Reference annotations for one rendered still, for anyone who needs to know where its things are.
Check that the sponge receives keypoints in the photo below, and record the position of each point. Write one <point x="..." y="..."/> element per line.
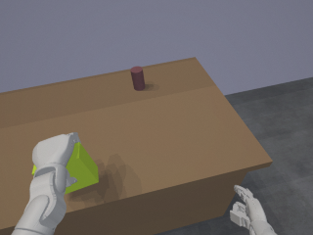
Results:
<point x="80" y="166"/>

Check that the robot right hand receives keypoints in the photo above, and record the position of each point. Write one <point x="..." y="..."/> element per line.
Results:
<point x="242" y="214"/>

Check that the robot left hand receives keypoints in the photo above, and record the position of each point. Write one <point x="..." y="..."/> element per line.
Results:
<point x="56" y="150"/>

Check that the table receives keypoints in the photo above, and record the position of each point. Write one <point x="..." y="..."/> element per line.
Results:
<point x="168" y="156"/>

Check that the right robot forearm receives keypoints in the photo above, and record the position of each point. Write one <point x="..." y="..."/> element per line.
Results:
<point x="260" y="227"/>

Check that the left robot forearm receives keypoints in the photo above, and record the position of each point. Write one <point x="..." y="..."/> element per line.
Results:
<point x="46" y="206"/>

